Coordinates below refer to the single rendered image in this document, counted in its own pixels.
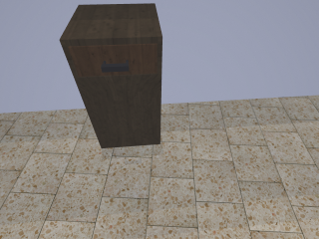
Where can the drawer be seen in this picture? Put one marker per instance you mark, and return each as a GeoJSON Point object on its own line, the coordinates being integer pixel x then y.
{"type": "Point", "coordinates": [88, 60]}

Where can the handle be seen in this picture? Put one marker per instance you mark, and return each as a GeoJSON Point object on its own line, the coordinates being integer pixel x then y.
{"type": "Point", "coordinates": [119, 67]}

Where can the cabinet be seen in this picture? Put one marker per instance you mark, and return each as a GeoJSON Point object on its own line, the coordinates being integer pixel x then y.
{"type": "Point", "coordinates": [125, 110]}

